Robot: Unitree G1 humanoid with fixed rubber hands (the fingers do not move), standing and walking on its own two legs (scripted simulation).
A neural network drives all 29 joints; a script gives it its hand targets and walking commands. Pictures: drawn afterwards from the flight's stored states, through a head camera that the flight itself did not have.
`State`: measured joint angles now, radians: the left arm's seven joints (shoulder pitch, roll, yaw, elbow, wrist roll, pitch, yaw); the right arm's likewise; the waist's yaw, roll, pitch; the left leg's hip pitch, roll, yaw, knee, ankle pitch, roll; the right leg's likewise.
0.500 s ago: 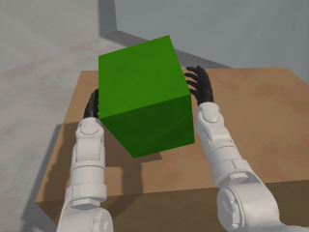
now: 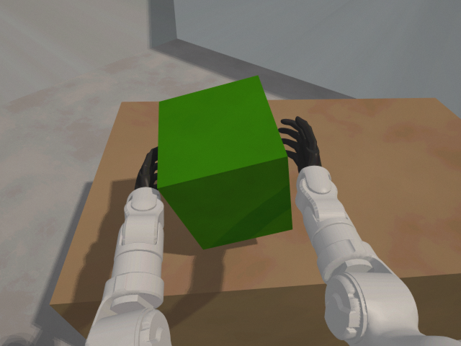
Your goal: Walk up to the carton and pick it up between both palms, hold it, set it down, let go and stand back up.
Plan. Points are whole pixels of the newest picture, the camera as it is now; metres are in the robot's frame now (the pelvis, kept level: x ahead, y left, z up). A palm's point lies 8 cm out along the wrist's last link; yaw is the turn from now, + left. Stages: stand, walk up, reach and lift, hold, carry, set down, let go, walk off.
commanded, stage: set down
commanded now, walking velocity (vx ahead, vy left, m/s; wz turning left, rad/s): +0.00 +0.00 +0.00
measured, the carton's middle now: (228, 168) +0.45 +0.01 +0.07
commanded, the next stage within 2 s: none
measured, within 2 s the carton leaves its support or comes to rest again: neither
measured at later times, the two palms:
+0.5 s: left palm (147, 194) +0.38 +0.16 +0.08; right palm (299, 166) +0.41 -0.12 +0.12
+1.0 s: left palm (152, 197) +0.39 +0.15 +0.05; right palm (297, 170) +0.42 -0.13 +0.09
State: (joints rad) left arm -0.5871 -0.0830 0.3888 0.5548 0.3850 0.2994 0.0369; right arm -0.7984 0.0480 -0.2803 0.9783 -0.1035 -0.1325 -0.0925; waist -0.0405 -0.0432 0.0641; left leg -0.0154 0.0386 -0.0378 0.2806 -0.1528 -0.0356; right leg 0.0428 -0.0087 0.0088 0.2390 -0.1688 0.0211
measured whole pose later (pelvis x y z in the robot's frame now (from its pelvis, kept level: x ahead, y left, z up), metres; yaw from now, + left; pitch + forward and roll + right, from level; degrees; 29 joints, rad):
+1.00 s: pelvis +0.02 -0.01 +0.00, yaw +0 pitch +2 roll +0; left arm -0.59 -0.12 0.46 0.67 0.39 0.12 0.09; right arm -0.80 0.05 -0.42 1.06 -0.26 -0.18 -0.04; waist 0.00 -0.04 0.01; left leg -0.16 0.05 -0.03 0.28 -0.15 -0.05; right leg -0.11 0.00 0.01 0.26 -0.18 0.01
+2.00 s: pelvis +0.02 -0.01 +0.00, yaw +0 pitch +4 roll +0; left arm -0.61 -0.15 0.54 0.75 0.39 -0.03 0.10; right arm -0.80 0.06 -0.49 1.05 -0.36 -0.21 -0.01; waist 0.01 -0.04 -0.01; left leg -0.19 0.05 -0.02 0.28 -0.15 -0.05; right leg -0.15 0.00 0.01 0.27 -0.18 0.01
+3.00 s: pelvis +0.03 -0.01 +0.00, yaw +0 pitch +6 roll +0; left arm -0.61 -0.16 0.58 0.76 0.39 -0.14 0.07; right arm -0.79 0.07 -0.50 1.00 -0.34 -0.24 0.00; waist 0.01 -0.04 0.02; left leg -0.23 0.05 -0.02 0.28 -0.15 -0.05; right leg -0.20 0.00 0.01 0.30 -0.20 0.01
